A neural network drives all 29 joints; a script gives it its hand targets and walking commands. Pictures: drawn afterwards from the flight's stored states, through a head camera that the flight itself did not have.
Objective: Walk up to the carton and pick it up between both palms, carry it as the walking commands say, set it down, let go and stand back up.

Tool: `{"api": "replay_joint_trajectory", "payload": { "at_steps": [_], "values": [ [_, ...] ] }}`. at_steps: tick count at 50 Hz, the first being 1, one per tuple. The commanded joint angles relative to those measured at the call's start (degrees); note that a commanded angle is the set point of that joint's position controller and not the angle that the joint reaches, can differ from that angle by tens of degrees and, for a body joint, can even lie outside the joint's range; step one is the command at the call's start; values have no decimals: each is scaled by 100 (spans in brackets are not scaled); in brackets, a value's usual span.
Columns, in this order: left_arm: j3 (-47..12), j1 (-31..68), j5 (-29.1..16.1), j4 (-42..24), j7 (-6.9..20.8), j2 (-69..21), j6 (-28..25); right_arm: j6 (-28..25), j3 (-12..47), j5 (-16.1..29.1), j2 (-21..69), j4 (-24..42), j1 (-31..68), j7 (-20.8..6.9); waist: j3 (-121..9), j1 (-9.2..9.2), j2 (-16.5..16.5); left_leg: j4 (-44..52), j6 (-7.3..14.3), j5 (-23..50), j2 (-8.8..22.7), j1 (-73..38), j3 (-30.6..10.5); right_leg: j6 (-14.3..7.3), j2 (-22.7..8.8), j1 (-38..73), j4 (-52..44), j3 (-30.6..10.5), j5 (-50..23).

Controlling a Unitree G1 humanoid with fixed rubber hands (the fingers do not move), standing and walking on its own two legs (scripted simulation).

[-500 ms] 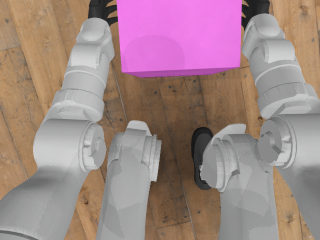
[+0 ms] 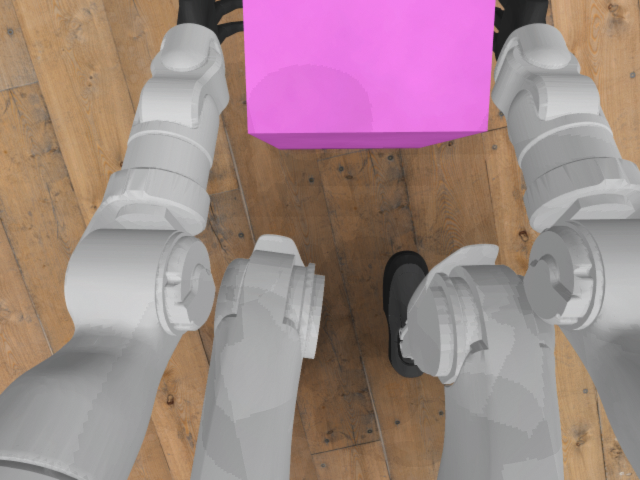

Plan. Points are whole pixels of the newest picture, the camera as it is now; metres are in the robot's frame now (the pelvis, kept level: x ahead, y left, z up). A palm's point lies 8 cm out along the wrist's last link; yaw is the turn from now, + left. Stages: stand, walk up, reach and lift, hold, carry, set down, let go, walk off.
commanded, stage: set down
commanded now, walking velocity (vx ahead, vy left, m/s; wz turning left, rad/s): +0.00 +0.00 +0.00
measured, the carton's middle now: (356, 53) +0.53 +0.00 -0.23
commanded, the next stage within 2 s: none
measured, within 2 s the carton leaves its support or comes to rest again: neither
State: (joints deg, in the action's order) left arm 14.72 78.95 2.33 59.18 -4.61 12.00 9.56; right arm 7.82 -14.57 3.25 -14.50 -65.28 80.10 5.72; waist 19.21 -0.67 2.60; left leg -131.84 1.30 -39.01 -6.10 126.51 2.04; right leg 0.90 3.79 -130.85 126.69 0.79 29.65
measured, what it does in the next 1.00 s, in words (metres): stands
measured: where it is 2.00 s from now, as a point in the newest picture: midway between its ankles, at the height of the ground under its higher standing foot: (342, 344)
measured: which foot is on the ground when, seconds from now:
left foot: down 0.00-1.00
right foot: down 0.00-1.00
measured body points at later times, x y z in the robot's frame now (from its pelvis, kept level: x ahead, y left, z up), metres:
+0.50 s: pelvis +0.00 +0.00 +0.01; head +0.35 +0.02 +0.27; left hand +0.53 +0.17 -0.17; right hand +0.54 -0.15 -0.17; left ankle +0.09 +0.10 -0.32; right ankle +0.13 -0.11 -0.32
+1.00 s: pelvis +0.00 +0.00 +0.02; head +0.36 +0.02 +0.27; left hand +0.54 +0.20 -0.15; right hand +0.54 -0.18 -0.15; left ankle +0.09 +0.10 -0.32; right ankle +0.13 -0.11 -0.32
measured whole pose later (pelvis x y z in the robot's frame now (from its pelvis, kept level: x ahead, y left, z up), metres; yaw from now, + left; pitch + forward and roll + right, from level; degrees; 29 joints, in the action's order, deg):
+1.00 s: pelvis +0.00 +0.00 +0.02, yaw +1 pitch +33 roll -1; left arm 5.5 76.8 -10.9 55.4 -5.6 21.8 4.9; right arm 4.1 -7.2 12.2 -19.4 -54.6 75.4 7.9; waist 23.2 0.0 1.3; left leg -128.7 1.5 -38.4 -5.6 123.4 2.1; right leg 0.8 3.3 -127.4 124.0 0.7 29.8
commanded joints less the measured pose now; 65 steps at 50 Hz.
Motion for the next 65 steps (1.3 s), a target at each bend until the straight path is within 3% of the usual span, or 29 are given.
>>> {"api": "replay_joint_trajectory", "payload": {
  "at_steps": [1, 4, 12, 15, 16, 17, 19, 21, 23, 24, 25, 26, 29, 36, 37, 39, 42, 45, 47, 51, 54, 55, 56, 58, 59, 63, 65],
  "values": [
    [-1544, 3060, -325, -620, 1462, -4530, -215, -134, 1272, 268, 5108, 821, 2964, -1251, -5667, -174, -430, 1566, -24, 2050, -62, -1956, -291, -140, 316, 2888, -518, 21, -1625],
    [-1505, 3001, -276, -629, 1435, -4310, -223, -170, 1260, 287, 5012, 851, 2933, -1223, -5675, -283, -390, 1551, -11, 2126, -46, -1914, -318, -121, 312, 2925, -481, 10, -1716],
    [-1212, 2798, -220, -516, 1159, -3167, -354, -344, 988, 235, 3819, 785, 2701, -952, -5854, -246, -489, 1551, -115, 2104, 33, -2178, -235, -47, 250, 3164, -518, 6, -1710],
    [-922, 2534, -212, -402, 836, -1996, -480, -450, 730, 216, 2736, 664, 2339, -693, -6003, -265, -432, 1587, -138, 2110, 58, -2359, -286, 4, 214, 3336, -510, 33, -1675],
    [-829, 2464, -244, -415, 678, -1365, -534, -513, 644, 207, 2119, 640, 2127, -542, -6093, -188, -329, 1574, -177, 2117, 91, -2393, -293, 8, 204, 3457, -520, 64, -1718],
    [-683, 2211, -241, -381, 491, -679, -584, -565, 530, 246, 1413, 673, 1933, -359, -6065, -276, -426, 1580, -194, 2100, 114, -2379, -285, -2, 179, 3523, -550, 11, -1698],
    [-547, 1870, -422, -425, 99, 675, -705, -651, 353, 401, 40, 612, 1511, 19, -6279, -264, -493, 1633, -218, 2090, 178, -2563, -276, 6, 124, 3703, -601, 9, -1698],
    [-558, 1707, -611, -190, -47, 1042, -694, -661, 343, 471, -346, 487, 1507, 164, -6246, -223, -456, 1713, -215, 1995, 247, -2512, -343, 13, 50, 3594, -661, -6, -1562],
    [-701, 1704, -800, -137, -105, 1176, -717, -679, 423, 590, -472, 277, 1304, 218, -6286, -118, -508, 1774, -245, 2005, 299, -2515, -384, 3, -11, 3583, -697, -69, -1566],
    [-731, 1730, -861, -173, -117, 1222, -744, -699, 460, 633, -546, 298, 1321, 229, -6341, -164, -562, 1782, -248, 2051, 310, -2498, -410, -5, -46, 3562, -666, -85, -1592],
    [-788, 1755, -978, -146, -124, 1259, -766, -730, 463, 632, -655, 419, 1395, 252, -6432, -46, -535, 1739, -242, 2140, 325, -2483, -423, 8, -61, 3537, -669, -83, -1647],
    [-872, 1718, -1053, -182, -114, 1186, -798, -739, 539, 690, -601, 251, 1257, 236, -6367, -82, -533, 1783, -250, 2160, 332, -2441, -445, -2, -84, 3488, -660, -97, -1664],
    [-959, 1602, -1223, -32, -91, 1210, -828, -801, 525, 681, -737, 334, 1191, 236, -6382, 109, -475, 1761, -248, 2324, 367, -2334, -540, -8, -117, 3366, -636, -106, -1789],
    [-973, 1582, -1347, -14, -21, 1362, -860, -837, 540, 730, -982, 583, 1206, 176, -6395, 124, -438, 1724, -216, 2254, 400, -2163, -598, -9, -201, 3374, -627, -195, -1748],
    [-971, 1515, -1340, 223, -17, 1457, -841, -803, 582, 721, -971, 410, 1093, 164, -6320, 141, -413, 1686, -210, 2247, 420, -2234, -580, 5, -196, 3246, -626, -179, -1689],
    [-940, 1469, -1300, 113, -22, 1492, -863, -795, 620, 768, -973, 497, 1063, 141, -6470, 38, -421, 1699, -210, 2345, 416, -2275, -581, 6, -207, 3402, -589, -191, -1797],
    [-963, 1384, -1353, -311, -48, 1491, -845, -779, 660, 853, -977, 930, 1021, 140, -7251, 66, -297, 1656, -199, 2688, 378, -2687, -526, 19, -149, 3765, -627, -122, -2103],
    [-876, 1287, -1284, -688, -88, 1606, -755, -674, 630, 899, -1008, 1277, 797, 175, -7822, -28, -481, 1762, -205, 2704, 338, -3117, -434, 19, -131, 4022, -746, -88, -2108],
    [-843, 1183, -1306, -867, -92, 1608, -651, -577, 662, 883, -982, 1560, 738, 204, -8248, -42, -369, 1857, -167, 2631, 296, -3298, -354, 15, -108, 4303, -878, -33, -2053],
    [-758, 1398, -1382, -1624, -146, 1850, -372, -252, 644, 943, -1107, 2257, 884, 320, -9386, -62, -384, 2121, -140, 2437, 289, -4127, -289, 11, -69, 4871, -1108, 85, -1747],
    [-813, 1656, -1499, -2233, -188, 1910, -121, 19, 631, 996, -1218, 2787, 1169, 403, -10161, 17, -359, 2255, -145, 2623, 251, -4719, -181, 1, -12, 5666, -1299, 140, -1939],
    [-644, 1630, -1448, -2644, -201, 1961, -85, 53, 436, 925, -1310, 3256, 1144, 415, -10382, -52, -381, 2266, -173, 2922, 200, -4895, -152, -15, 22, 5799, -1322, 136, -2173],
    [-616, 1565, -1405, -2502, -192, 2037, -4, 125, 377, 856, -1388, 3275, 1063, 427, -10319, 55, -370, 2272, -185, 2907, 212, -4845, -160, -24, 12, 5764, -1372, 143, -2172],
    [-583, 1544, -1338, -2253, -175, 1946, 112, 242, 361, 731, -1313, 2916, 1035, 409, -9638, 48, -338, 2559, -160, 2397, 207, -4533, -186, -61, -17, 5494, -1599, 127, -1703],
    [-591, 1590, -1336, -2303, -147, 1927, 139, 248, 335, 703, -1294, 3048, 1132, 408, -9627, 75, -336, 2661, -151, 2309, 231, -4556, -204, -64, -30, 5528, -1701, 118, -1632],
    [-502, 1463, -1286, -1902, -83, 1971, 254, 349, 306, 626, -1249, 2786, 1100, 372, -9560, 71, -309, 3043, -191, 2100, 237, -4445, -168, -79, -25, 5709, -2073, 86, -1496],
    [-504, 1476, -1308, -2046, -41, 1977, 272, 386, 292, 644, -1254, 2973, 1144, 364, -9871, 74, -308, 3203, -193, 2250, 212, -4624, -130, -76, 14, 6028, -2246, 82, -1672]
  ]
}}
